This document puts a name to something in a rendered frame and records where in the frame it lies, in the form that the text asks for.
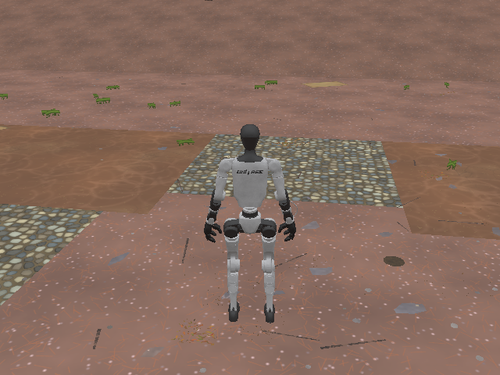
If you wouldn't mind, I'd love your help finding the robot left hand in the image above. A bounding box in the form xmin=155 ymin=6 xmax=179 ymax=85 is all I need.
xmin=204 ymin=222 xmax=222 ymax=243

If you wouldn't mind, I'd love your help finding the robot left forearm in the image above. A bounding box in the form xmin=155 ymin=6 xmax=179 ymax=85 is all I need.
xmin=206 ymin=189 xmax=221 ymax=225

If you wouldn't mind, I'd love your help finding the right robot upper arm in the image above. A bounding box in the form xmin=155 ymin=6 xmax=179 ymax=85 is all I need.
xmin=266 ymin=158 xmax=287 ymax=201

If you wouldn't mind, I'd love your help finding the robot right hand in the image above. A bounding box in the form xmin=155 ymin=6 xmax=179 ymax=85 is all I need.
xmin=278 ymin=221 xmax=296 ymax=241

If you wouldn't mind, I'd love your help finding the robot right forearm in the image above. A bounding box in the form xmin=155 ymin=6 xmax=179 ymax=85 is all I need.
xmin=279 ymin=189 xmax=294 ymax=224

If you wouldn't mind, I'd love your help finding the left robot upper arm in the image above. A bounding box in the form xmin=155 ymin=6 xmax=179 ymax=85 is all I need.
xmin=213 ymin=158 xmax=234 ymax=201

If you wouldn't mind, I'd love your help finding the robot left shin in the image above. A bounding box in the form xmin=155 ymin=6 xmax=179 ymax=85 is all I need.
xmin=227 ymin=259 xmax=238 ymax=311

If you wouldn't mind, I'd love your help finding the robot torso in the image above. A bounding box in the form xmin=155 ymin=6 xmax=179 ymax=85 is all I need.
xmin=232 ymin=154 xmax=268 ymax=234

